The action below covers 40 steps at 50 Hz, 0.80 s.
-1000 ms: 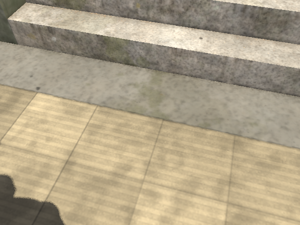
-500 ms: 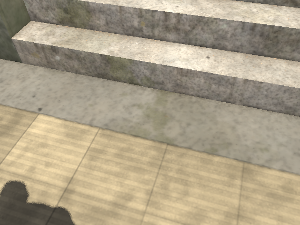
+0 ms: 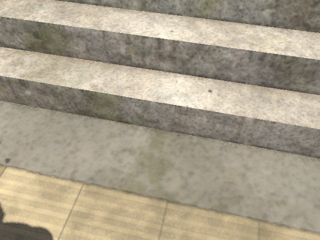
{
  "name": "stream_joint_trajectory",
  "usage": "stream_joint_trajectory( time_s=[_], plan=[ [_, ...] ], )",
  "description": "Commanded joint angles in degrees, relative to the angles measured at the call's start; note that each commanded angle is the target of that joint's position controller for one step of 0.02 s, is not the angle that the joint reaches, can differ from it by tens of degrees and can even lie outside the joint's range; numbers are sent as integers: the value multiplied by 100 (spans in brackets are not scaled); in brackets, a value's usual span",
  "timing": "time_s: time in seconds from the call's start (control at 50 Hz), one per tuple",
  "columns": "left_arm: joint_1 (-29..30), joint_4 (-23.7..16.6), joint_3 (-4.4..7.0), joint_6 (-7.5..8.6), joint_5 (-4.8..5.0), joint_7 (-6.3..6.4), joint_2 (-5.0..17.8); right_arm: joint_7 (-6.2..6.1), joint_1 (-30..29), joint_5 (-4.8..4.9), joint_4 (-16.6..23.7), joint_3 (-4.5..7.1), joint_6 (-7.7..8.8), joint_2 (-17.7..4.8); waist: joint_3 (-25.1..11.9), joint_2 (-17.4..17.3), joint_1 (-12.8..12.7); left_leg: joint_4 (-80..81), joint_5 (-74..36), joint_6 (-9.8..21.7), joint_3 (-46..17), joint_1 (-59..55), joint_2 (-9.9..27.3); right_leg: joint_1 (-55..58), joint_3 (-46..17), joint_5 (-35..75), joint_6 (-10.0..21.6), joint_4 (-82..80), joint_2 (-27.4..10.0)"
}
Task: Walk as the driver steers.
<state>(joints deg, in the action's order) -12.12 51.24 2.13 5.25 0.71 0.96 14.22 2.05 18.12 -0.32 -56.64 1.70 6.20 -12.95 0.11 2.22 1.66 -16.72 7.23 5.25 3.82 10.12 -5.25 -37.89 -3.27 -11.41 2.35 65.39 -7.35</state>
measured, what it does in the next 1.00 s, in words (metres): walks ahead: right foot, then left foot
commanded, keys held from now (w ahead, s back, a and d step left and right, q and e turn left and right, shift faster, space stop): w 0.68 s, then w+e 0.32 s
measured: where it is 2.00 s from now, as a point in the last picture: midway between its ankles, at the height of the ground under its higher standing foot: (187, 177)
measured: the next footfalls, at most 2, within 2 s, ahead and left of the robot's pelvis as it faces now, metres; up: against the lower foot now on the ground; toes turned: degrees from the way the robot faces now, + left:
right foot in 0.30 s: +0.34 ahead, -0.17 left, +0.00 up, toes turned -2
left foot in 0.82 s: +0.60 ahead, +0.04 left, +0.00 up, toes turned +3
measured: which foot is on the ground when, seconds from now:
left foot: down 0.00-0.32, up 0.34-0.80, down 0.82-1.00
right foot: up 0.00-0.28, down 0.30-0.84, up 0.86-1.00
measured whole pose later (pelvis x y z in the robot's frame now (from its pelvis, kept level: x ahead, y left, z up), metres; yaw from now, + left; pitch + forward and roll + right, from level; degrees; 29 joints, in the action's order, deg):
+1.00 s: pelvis +0.54 -0.03 +0.00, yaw -6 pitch +0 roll +0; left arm -16.7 56.0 3.6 2.9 -1.4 -1.5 14.1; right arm 0.0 14.1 -1.4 -52.3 2.5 5.8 -13.1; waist 2.5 2.1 -0.7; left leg -20.7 9.7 4.1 9.3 11.8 -0.3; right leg -26.6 0.0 -15.7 5.1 61.6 -2.5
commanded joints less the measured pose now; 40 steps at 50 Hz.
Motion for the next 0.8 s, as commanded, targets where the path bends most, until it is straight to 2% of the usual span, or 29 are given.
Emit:
stream_joint_trajectory(
  time_s=[0.02,0.1,0.16,0.2,0.24,0.26,0.28,0.3,0.32,0.34,0.36,0.38,0.4,0.42,0.44,0.46,0.52,0.54,0.56,0.58,0.6,0.64,0.72,0.76,0.78,0.8],
  plan=[
    [-209,-238,80,-19,-73,41,268,-112,-229,4,309,117,106,-750,316,-446,-270,1196,-360,983,-1188,618,1594,-125,-8,911,-157,-782,-242],
    [724,-484,41,51,-21,-34,169,-203,232,96,215,144,28,-911,309,-439,64,1102,-462,733,-923,92,1515,33,206,1753,-202,-2454,11],
    [1227,-643,15,68,39,-131,186,-210,542,146,91,165,-32,-971,412,-492,258,923,-309,699,-937,-409,1678,79,272,1620,-211,-3050,136],
    [1424,-764,17,101,55,-209,246,-219,650,154,26,182,-91,-975,468,-517,274,700,-307,650,-1015,-819,1864,40,245,1260,-103,-3335,181],
    [1304,-801,54,152,56,-268,372,-232,604,158,15,217,-151,-1040,393,-587,131,391,-570,560,-1099,-1077,2004,353,291,792,58,-3572,272],
    [1008,-743,106,176,52,-277,473,-234,496,156,36,227,-183,-1081,239,-648,-70,51,-1195,487,-1052,-1094,1975,832,410,621,153,-3687,405],
    [311,-539,224,190,41,-262,666,-233,386,131,70,200,-215,-1022,-157,-610,-439,-782,-2150,358,-830,-998,1718,1759,567,564,290,-3814,603],
    [-844,-236,383,203,12,-219,1063,-230,337,52,175,108,-218,-802,-958,-340,-879,-2289,-2102,162,-508,-248,1363,3406,113,708,585,-3663,200],
    [-1655,-80,553,160,-79,-200,1741,-180,899,24,287,-92,-100,-161,-1820,1034,-820,-4671,-95,-308,-40,2185,424,5798,-2313,73,1458,-3941,-1258],
    [-1767,-49,437,150,-70,-222,1349,-152,920,104,213,-86,64,-281,-2209,1321,-838,-5658,2415,-271,-898,3084,216,6120,-3928,-390,1694,-4786,-1625],
    [-1275,-136,313,165,-47,-219,978,-127,384,261,358,67,153,-872,-1407,878,-751,-6053,2109,-137,-1073,3588,582,5475,-3210,-444,1378,-4840,-1445],
    [-700,-281,235,152,-36,-217,770,-142,-7,279,474,83,170,-928,-905,473,-578,-5892,1545,-85,-895,3515,917,4641,-2350,-11,1186,-4925,-1235],
    [-295,-346,172,143,-52,-247,583,-177,-209,195,497,103,136,-856,-520,115,-413,-5519,1114,-112,-794,3281,1123,3865,-1757,406,1090,-5149,-971],
    [-114,-351,129,157,-88,-270,456,-204,-168,142,490,138,53,-777,-337,197,-222,-5160,826,-133,-814,2915,1300,3347,-1319,636,983,-5360,-746],
    [-90,-300,116,162,-106,-296,396,-209,-50,131,455,129,-36,-637,-261,271,-113,-4995,660,-172,-780,2632,1337,3033,-1071,763,963,-5530,-605],
    [-177,-232,130,181,-97,-297,436,-211,23,123,429,114,-102,-506,-207,244,-64,-4899,554,-212,-721,2541,1336,2878,-870,1027,1007,-5638,-542],
    [-497,-39,195,185,-101,-229,667,-241,-369,66,598,148,-165,-515,31,94,-63,-4275,-34,-343,-686,3022,1371,2945,-510,1748,1078,-5796,-517],
    [-612,11,190,160,-100,-194,665,-239,-611,49,685,155,-157,-519,78,68,-117,-3971,-279,-382,-681,3200,1372,3043,-437,1833,1066,-5821,-515],
    [-1043,251,160,145,-141,-205,556,-53,-737,-402,765,47,-288,-310,262,-29,-81,-3708,-391,-443,-172,2858,1237,2747,-80,1925,942,-5871,-278],
    [-1086,286,142,141,-142,-218,480,25,-922,-378,829,26,-339,-208,333,136,-131,-3322,-663,-444,-96,2688,1196,2644,113,1905,847,-5871,-125],
    [-1111,293,137,138,-139,-222,450,62,-1127,-290,887,5,-359,-214,346,193,-201,-2967,-895,-430,-50,2551,1154,2673,179,1818,784,-5881,-84],
    [-1174,324,156,137,-150,-218,554,79,-1471,-190,985,-13,-363,-285,382,256,-297,-2404,-1102,-395,4,2382,1075,2899,168,1675,750,-5917,-157],
    [-1446,475,178,97,-190,-145,609,21,-1991,-176,1233,22,-299,-489,499,213,-391,-1767,-547,-249,-149,2552,1015,3927,-174,1971,809,-5620,-572],
    [-1350,489,211,67,-216,-103,699,-7,-1780,-161,1225,64,-216,-570,427,232,-256,-1457,-26,-138,-169,2170,894,4163,-306,2419,756,-5245,-659],
    [-1229,476,229,59,-228,-100,754,-34,-1409,-154,1121,107,-162,-640,284,230,-92,-1267,176,-95,-143,1627,770,4109,-329,2821,693,-4864,-613],
    [-1121,471,221,38,-210,-108,735,-94,-671,-177,877,161,-94,-690,-93,22,232,-818,67,-28,-29,661,609,3960,-182,3158,614,-3999,-354]
  ],
)
Velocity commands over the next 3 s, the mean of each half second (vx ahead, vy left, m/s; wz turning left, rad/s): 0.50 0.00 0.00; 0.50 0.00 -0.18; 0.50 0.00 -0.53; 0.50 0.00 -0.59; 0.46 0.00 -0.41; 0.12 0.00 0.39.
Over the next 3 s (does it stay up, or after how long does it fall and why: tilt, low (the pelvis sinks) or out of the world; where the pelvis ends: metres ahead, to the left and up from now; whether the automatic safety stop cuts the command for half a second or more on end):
stays up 0.94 -0.29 0.01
